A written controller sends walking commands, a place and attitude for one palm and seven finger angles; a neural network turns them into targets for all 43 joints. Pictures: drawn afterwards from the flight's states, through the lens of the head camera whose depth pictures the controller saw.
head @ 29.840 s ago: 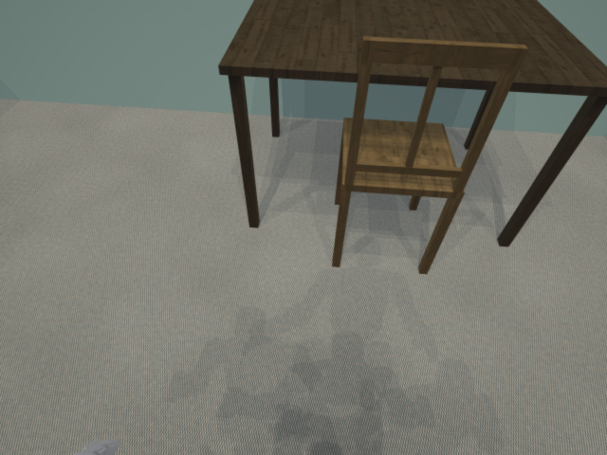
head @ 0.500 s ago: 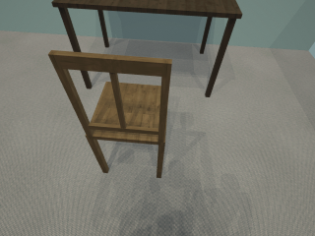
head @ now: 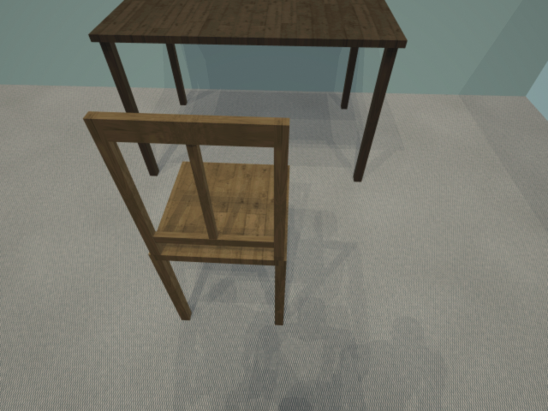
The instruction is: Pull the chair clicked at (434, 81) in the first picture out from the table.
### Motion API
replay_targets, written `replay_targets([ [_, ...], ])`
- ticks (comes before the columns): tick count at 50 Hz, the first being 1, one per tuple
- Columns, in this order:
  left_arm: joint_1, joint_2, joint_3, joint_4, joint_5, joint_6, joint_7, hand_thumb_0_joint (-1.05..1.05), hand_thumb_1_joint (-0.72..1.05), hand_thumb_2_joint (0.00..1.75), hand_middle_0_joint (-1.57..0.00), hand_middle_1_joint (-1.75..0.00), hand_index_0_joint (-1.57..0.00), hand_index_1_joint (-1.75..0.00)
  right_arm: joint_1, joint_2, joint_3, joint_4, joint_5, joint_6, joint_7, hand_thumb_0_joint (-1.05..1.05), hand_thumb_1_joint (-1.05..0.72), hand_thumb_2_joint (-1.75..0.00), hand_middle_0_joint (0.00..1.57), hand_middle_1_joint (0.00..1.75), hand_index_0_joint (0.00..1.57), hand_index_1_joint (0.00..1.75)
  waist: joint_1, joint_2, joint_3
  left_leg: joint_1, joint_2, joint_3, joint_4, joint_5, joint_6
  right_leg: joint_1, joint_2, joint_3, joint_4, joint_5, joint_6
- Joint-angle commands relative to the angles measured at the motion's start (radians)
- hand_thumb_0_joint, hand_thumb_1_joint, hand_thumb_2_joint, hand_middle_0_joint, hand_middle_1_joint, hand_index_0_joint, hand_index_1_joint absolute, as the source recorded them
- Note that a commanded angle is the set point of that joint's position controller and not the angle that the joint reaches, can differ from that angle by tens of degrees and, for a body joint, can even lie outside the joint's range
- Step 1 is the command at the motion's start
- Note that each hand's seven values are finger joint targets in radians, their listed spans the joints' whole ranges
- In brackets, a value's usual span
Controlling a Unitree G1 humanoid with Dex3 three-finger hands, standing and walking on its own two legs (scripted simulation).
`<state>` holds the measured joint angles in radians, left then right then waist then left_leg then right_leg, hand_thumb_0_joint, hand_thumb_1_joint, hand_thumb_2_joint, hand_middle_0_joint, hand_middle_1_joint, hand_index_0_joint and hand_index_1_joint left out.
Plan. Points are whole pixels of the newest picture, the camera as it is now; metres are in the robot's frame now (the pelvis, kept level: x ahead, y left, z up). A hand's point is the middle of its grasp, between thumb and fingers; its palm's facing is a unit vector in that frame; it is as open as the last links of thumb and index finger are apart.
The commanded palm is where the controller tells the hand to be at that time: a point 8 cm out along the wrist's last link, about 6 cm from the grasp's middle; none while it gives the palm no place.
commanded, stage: let the arm hang, fingers relaxed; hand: left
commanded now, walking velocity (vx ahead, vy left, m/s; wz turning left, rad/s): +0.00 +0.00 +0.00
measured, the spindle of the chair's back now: (204, 196) +0.57 +0.20 -0.08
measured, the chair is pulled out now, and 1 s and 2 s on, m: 0.62 0.62 0.62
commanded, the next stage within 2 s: look to check the result in 0.14 s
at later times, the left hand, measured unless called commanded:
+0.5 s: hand out of the picture -0.01 +0.16 -0.17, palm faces +0.05 -0.98 -0.18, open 7.4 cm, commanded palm none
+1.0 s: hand out of the picture +0.00 +0.15 -0.17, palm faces +0.05 -0.98 -0.18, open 7.4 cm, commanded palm none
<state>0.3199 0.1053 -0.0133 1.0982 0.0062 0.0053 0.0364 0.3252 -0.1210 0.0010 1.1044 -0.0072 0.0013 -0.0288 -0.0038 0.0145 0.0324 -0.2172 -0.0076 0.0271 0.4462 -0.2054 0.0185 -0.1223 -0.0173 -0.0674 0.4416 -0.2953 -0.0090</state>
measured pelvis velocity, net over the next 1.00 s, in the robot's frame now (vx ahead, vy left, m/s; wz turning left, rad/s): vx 0.02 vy -0.01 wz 0.01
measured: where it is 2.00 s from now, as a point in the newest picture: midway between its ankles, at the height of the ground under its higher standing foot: outside the picture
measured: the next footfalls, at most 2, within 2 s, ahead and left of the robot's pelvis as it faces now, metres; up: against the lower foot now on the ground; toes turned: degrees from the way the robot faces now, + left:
none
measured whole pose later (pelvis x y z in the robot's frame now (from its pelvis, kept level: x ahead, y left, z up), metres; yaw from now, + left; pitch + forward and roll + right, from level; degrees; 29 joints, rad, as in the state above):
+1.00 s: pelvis +0.02 -0.01 +0.00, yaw +0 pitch -2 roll +0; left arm 0.32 0.12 0.00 1.11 0.00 0.00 0.04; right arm 0.31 -0.12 0.00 1.12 0.00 0.00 -0.04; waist 0.00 0.01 0.05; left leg -0.18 0.00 0.02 0.44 -0.23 0.01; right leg -0.07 -0.01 -0.08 0.42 -0.32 -0.02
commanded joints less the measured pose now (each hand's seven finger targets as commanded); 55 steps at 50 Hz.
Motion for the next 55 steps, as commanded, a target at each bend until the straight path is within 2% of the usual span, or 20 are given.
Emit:
replay_targets([
  [1,0.101,0.113,0.025,-0.016,0.0,-0.014,0.01,0.0,0.9,0.9,-0.2,-0.3,-0.2,-0.3,0.081,-0.084,-0.02,-0.021,-0.004,-0.015,-0.011,0.0,-0.9,-0.9,0.2,0.3,0.2,0.3,0.001,0.011,0.053,0.025,0.089,-0.105,-0.078,0.112,0.032,-0.08,-0.087,0.091,-0.097,0.107,-0.036],
  [4,0.101,0.109,0.024,-0.013,0.0,-0.012,0.011,0.0,0.9,0.9,-0.2,-0.3,-0.2,-0.3,0.077,-0.079,-0.02,-0.02,-0.002,-0.013,-0.013,0.0,-0.9,-0.9,0.2,0.3,0.2,0.3,0.002,-0.013,0.077,0.017,0.089,-0.104,-0.078,0.11,0.032,-0.083,-0.085,0.09,-0.102,0.108,-0.035],
  [7,0.104,0.111,0.027,-0.014,-0.001,-0.015,0.011,0.0,0.9,0.9,-0.2,-0.3,-0.2,-0.3,0.084,-0.08,-0.021,-0.017,-0.002,-0.016,-0.014,0.0,-0.9,-0.9,0.2,0.3,0.2,0.3,0.002,0.009,0.044,0.036,0.089,-0.104,-0.069,0.148,0.033,-0.06,-0.089,0.09,-0.099,0.139,-0.035],
  [8,0.1,0.11,0.027,-0.011,-0.001,-0.014,0.011,0.0,0.9,0.9,-0.2,-0.3,-0.2,-0.3,0.082,-0.073,-0.019,-0.017,-0.001,-0.014,-0.016,0.0,-0.9,-0.9,0.2,0.3,0.2,0.3,0.002,-0.009,0.06,0.029,0.09,-0.102,-0.068,0.145,0.034,-0.061,-0.085,0.082,-0.102,0.139,-0.036],
  [11,0.1,0.111,0.026,-0.01,-0.002,-0.014,0.011,0.0,0.9,0.9,-0.2,-0.3,-0.2,-0.3,0.083,-0.078,-0.021,-0.014,-0.001,-0.015,-0.016,0.0,-0.9,-0.9,0.2,0.3,0.2,0.3,0.0,0.0,0.052,0.044,0.091,-0.102,-0.068,0.162,0.034,-0.058,-0.09,0.087,-0.102,0.153,-0.034],
  [13,0.102,0.109,0.025,-0.008,-0.001,-0.014,0.012,0.0,0.9,0.9,-0.2,-0.3,-0.2,-0.3,0.078,-0.076,-0.021,-0.015,0.001,-0.012,-0.016,0.0,-0.9,-0.9,0.2,0.3,0.2,0.3,0.001,-0.02,0.064,0.042,0.091,-0.1,-0.065,0.16,0.034,-0.06,-0.087,0.082,-0.107,0.154,-0.033],
  [18,0.105,0.113,0.024,-0.009,-0.001,-0.015,0.012,0.0,0.9,0.9,-0.2,-0.3,-0.2,-0.3,0.075,-0.077,-0.021,-0.011,0.001,-0.011,-0.016,0.0,-0.9,-0.9,0.2,0.3,0.2,0.3,0.0,-0.024,0.064,0.042,0.089,-0.097,-0.061,0.167,0.033,-0.051,-0.09,0.082,-0.111,0.167,-0.034],
  [27,0.102,0.117,0.027,-0.006,-0.003,-0.014,0.012,0.0,0.9,0.9,-0.2,-0.3,-0.2,-0.3,0.076,-0.087,-0.019,-0.006,0.0,-0.016,-0.019,0.0,-0.9,-0.9,0.2,0.3,0.2,0.3,0.0,0.003,0.036,0.067,0.091,-0.106,-0.059,0.216,0.035,-0.033,-0.093,0.079,-0.101,0.188,-0.032],
  [28,0.102,0.116,0.026,-0.006,-0.002,-0.013,0.012,0.0,0.9,0.9,-0.2,-0.3,-0.2,-0.3,0.072,-0.082,-0.018,-0.008,0.001,-0.013,-0.019,0.0,-0.9,-0.9,0.2,0.3,0.2,0.3,0.002,-0.019,0.065,0.055,0.092,-0.102,-0.062,0.202,0.035,-0.042,-0.09,0.072,-0.106,0.182,-0.031],
  [30,0.104,0.114,0.025,-0.004,-0.002,-0.013,0.012,0.0,0.9,0.9,-0.2,-0.3,-0.2,-0.3,0.068,-0.086,-0.019,-0.007,0.0,-0.012,-0.018,0.0,-0.9,-0.9,0.2,0.3,0.2,0.3,0.001,-0.013,0.071,0.057,0.089,-0.102,-0.062,0.194,0.033,-0.049,-0.093,0.081,-0.108,0.183,-0.031],
  [32,0.103,0.117,0.025,-0.005,-0.003,-0.014,0.012,0.0,0.9,0.9,-0.2,-0.3,-0.2,-0.3,0.07,-0.087,-0.019,-0.007,0.001,-0.011,-0.018,0.0,-0.9,-0.9,0.2,0.3,0.2,0.3,0.0,-0.024,0.065,0.056,0.088,-0.104,-0.06,0.193,0.032,-0.041,-0.095,0.081,-0.108,0.187,-0.033],
  [37,0.106,0.117,0.026,-0.005,-0.004,-0.015,0.012,0.0,0.9,0.9,-0.2,-0.3,-0.2,-0.3,0.066,-0.089,-0.019,-0.005,0.0,-0.013,-0.018,0.0,-0.9,-0.9,0.2,0.3,0.2,0.3,0.002,-0.004,0.047,0.067,0.088,-0.099,-0.057,0.2,0.031,-0.032,-0.098,0.082,-0.107,0.197,-0.034],
  [39,0.106,0.115,0.024,-0.003,-0.002,-0.015,0.013,0.0,0.9,0.9,-0.2,-0.3,-0.2,-0.3,0.066,-0.084,-0.02,-0.006,0.0,-0.01,-0.018,0.0,-0.9,-0.9,0.2,0.3,0.2,0.3,0.0,-0.016,0.073,0.057,0.087,-0.098,-0.059,0.19,0.031,-0.044,-0.095,0.084,-0.111,0.194,-0.035],
  [45,0.105,0.115,0.024,-0.004,-0.003,-0.013,0.012,0.0,0.9,0.9,-0.2,-0.3,-0.2,-0.3,0.067,-0.087,-0.019,-0.004,0.0,-0.01,-0.019,0.0,-0.9,-0.9,0.2,0.3,0.2,0.3,0.0,-0.01,0.078,0.061,0.088,-0.099,-0.062,0.177,0.03,-0.05,-0.093,0.083,-0.112,0.174,-0.034],
  [49,0.102,0.114,0.026,-0.005,-0.003,-0.014,0.012,0.0,0.9,0.9,-0.2,-0.3,-0.2,-0.3,0.075,-0.086,-0.019,-0.005,0.0,-0.011,-0.019,0.0,-0.9,-0.9,0.2,0.3,0.2,0.3,-0.002,-0.025,0.063,0.06,0.09,-0.1,-0.063,0.186,0.031,-0.037,-0.092,0.083,-0.109,0.181,-0.035],
  [51,0.103,0.118,0.027,-0.006,-0.003,-0.015,0.013,0.0,0.9,0.9,-0.2,-0.3,-0.2,-0.3,0.074,-0.087,-0.02,-0.005,0.0,-0.012,-0.019,0.0,-0.9,-0.9,0.2,0.3,0.2,0.3,-0.001,-0.014,0.052,0.068,0.089,-0.098,-0.057,0.209,0.031,-0.029,-0.094,0.082,-0.104,0.207,-0.034],
  [54,0.103,0.112,0.026,-0.005,-0.003,-0.012,0.013,0.0,0.9,0.9,-0.2,-0.3,-0.2,-0.3,0.071,-0.085,-0.019,-0.003,0.0,-0.01,-0.02,0.0,-0.9,-0.9,0.2,0.3,0.2,0.3,0.0,-0.017,0.085,0.053,0.088,-0.098,-0.062,0.189,0.03,-0.044,-0.092,0.08,-0.108,0.184,-0.035],
  [55,0.108,0.114,0.027,-0.004,-0.004,-0.013,0.012,0.0,0.9,0.9,-0.2,-0.3,-0.2,-0.3,0.072,-0.086,-0.019,-0.004,0.0,-0.01,-0.02,0.0,-0.9,-0.9,0.2,0.3,0.2,0.3,0.001,-0.009,0.061,0.066,0.089,-0.1,-0.059,0.191,0.03,-0.037,-0.095,0.082,-0.108,0.185,-0.035],
])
